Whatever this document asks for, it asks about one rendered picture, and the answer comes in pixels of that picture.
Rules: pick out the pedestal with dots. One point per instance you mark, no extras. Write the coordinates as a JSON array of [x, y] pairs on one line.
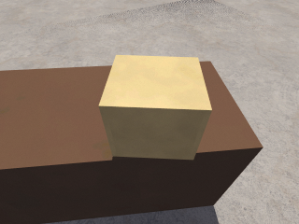
[[56, 164]]

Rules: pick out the carton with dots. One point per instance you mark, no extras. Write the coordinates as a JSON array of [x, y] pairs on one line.
[[155, 107]]

